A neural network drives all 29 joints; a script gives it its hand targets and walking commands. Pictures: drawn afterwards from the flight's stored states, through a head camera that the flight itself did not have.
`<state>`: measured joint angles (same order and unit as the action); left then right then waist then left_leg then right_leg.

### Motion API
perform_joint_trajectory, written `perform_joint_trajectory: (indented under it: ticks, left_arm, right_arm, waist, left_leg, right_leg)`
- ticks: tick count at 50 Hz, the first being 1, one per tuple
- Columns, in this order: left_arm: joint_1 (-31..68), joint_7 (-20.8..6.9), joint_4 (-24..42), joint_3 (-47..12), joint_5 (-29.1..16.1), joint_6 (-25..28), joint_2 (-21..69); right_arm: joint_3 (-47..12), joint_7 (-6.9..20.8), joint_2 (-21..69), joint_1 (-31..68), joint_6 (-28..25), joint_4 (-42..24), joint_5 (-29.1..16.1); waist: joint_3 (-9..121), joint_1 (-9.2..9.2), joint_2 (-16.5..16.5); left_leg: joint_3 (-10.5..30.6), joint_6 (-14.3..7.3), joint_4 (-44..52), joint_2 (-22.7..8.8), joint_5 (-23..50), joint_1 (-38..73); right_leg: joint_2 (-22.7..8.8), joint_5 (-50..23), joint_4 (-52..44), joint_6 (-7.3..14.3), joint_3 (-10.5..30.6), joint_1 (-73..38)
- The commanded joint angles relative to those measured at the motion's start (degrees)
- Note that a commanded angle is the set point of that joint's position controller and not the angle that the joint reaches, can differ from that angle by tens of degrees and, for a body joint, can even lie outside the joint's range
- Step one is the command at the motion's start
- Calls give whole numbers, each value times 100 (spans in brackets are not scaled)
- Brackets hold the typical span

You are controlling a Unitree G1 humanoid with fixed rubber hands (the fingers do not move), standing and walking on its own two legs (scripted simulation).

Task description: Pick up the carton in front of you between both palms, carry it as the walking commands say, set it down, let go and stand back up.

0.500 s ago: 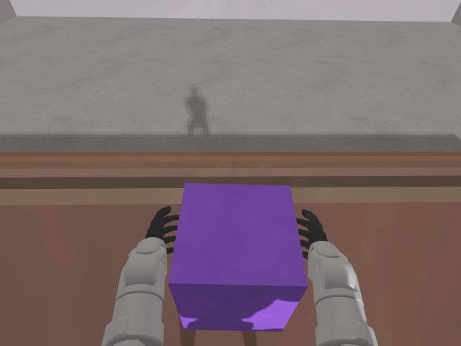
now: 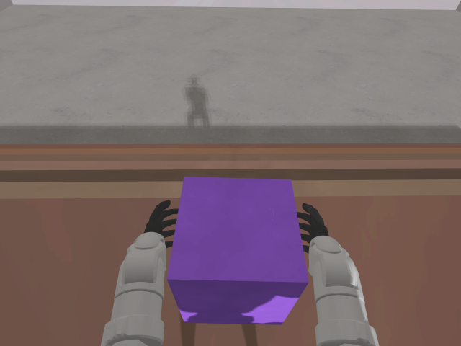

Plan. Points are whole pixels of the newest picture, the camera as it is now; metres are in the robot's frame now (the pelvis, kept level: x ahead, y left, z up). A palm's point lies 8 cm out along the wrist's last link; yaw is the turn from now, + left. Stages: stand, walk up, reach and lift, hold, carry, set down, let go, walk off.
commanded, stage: reach and lift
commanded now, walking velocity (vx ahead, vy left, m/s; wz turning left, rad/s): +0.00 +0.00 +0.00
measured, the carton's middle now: (235, 254) +0.31 +0.00 -0.04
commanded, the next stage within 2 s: hold in 0.42 s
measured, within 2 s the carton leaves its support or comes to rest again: neither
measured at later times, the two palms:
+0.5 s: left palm (152, 237) +0.29 +0.15 +0.04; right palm (319, 242) +0.29 -0.15 +0.04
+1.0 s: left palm (150, 239) +0.29 +0.15 +0.05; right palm (322, 242) +0.28 -0.15 +0.05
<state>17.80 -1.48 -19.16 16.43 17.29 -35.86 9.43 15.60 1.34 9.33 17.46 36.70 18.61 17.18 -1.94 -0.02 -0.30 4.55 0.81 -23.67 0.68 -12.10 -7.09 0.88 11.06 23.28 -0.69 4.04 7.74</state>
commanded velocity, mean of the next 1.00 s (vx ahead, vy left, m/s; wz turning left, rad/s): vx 0.00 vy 0.00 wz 0.00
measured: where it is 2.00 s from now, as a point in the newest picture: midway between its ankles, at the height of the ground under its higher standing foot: outside the picture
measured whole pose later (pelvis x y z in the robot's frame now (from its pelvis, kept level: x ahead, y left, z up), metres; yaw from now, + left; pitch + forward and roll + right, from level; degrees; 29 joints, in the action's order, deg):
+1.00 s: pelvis -0.01 +0.00 +0.00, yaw +0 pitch -8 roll +0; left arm 17.1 -1.3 -13.8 14.7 16.2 -42.7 9.2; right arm 13.8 0.8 9.2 16.9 43.5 13.3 15.9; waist -2.6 0.0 -0.3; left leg 4.6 0.8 -22.0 0.7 -11.2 -2.9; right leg 0.8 10.2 21.7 -0.7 4.1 3.6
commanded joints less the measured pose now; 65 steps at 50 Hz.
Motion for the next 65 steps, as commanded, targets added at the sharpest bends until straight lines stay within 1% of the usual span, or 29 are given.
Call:
perform_joint_trajectory:
  ticks: [1, 10, 21, 25, 26, 27, 29, 31, 33, 38, 45, 52, 65]
  left_arm:
    - [2515, -1291, 108, -3099, -1294, 79, 5257]
    - [2198, -1242, 466, -3259, -1406, -46, 5206]
    - [2216, -1195, 677, -3354, -1473, -206, 5169]
    - [2108, -1157, 1153, -3712, -1684, -347, 5174]
    - [2051, -1143, 1219, -3709, -1694, -409, 5126]
    - [1980, -1125, 1237, -3676, -1673, -475, 5053]
    - [1917, -1107, 1143, -3512, -1572, -583, 4893]
    - [1990, -1120, 994, -3366, -1483, -630, 4803]
    - [2169, -1151, 950, -3345, -1476, -628, 4833]
    - [2606, -1211, 931, -3420, -1544, -567, 5017]
    - [2786, -1254, 681, -3339, -1499, -541, 5062]
    - [2713, -1267, 654, -3298, -1467, -547, 5031]
    - [2235, -1203, 1052, -3410, -1537, -601, 4935]
  right_arm:
    - [-3105, 1237, 5310, 2572, -148, -201, -1320]
    - [-3257, 1206, 5210, 2285, -28, -567, -1436]
    - [-3341, 1191, 5101, 2334, 119, -780, -1492]
    - [-3725, 1160, 5145, 2258, 263, -1247, -1706]
    - [-3728, 1143, 5105, 2196, 328, -1311, -1716]
    - [-3690, 1122, 5039, 2110, 395, -1320, -1692]
    - [-3505, 1099, 4889, 2011, 502, -1215, -1593]
    - [-3337, 1106, 4805, 2064, 547, -1057, -1507]
    - [-3315, 1134, 4842, 2244, 546, -1007, -1505]
    - [-3427, 1193, 5039, 2697, 490, -982, -1579]
    - [-3364, 1217, 5124, 2864, 479, -752, -1545]
    - [-3310, 1204, 5138, 2760, 502, -723, -1513]
    - [-3403, 1148, 5031, 2284, 542, -1093, -1587]
  waist:
    - [1661, 0, 23]
    - [1615, -2, 9]
    - [1489, -15, -3]
    - [1750, 8, -7]
    - [1730, 16, -6]
    - [1615, 15, -1]
    - [1252, 4, 9]
    - [938, -10, 14]
    - [881, -10, 3]
    - [1140, 2, -4]
    - [1184, 3, 12]
    - [1219, 2, 36]
    - [1299, 15, 15]
  left_leg:
    - [-97, -47, 394, 501, 1084, 303]
    - [-59, -14, 460, 514, 1453, 486]
    - [-55, -8, 500, 498, 1293, 526]
    - [-25, 11, 539, 497, 1694, 758]
    - [-24, 18, 565, 495, 1728, 784]
    - [-33, 19, 601, 493, 1657, 775]
    - [-64, 4, 674, 486, 1260, 648]
    - [-94, -23, 719, 470, 768, 489]
    - [-102, -48, 720, 452, 496, 408]
    - [-104, -62, 635, 440, 355, 368]
    - [-118, -65, 616, 443, 169, 314]
    - [-123, -49, 631, 458, 429, 404]
    - [-107, -22, 650, 480, 1084, 611]
  right_leg:
    - [471, -1130, -313, 16, -34, -754]
    - [493, -1441, -374, 2, -17, -869]
    - [501, -1212, -412, 4, -38, -836]
    - [504, -1584, -458, -27, -20, -1054]
    - [501, -1614, -484, -30, -10, -1087]
    - [498, -1542, -521, -28, -7, -1075]
    - [490, -1157, -589, -7, -15, -951]
    - [476, -698, -624, 18, -35, -795]
    - [460, -452, -618, 34, -48, -734]
    - [442, -324, -532, 38, -64, -760]
    - [426, -153, -513, 33, -74, -741]
    - [430, -435, -545, 13, -70, -824]
    - [462, -1074, -563, -12, -33, -991]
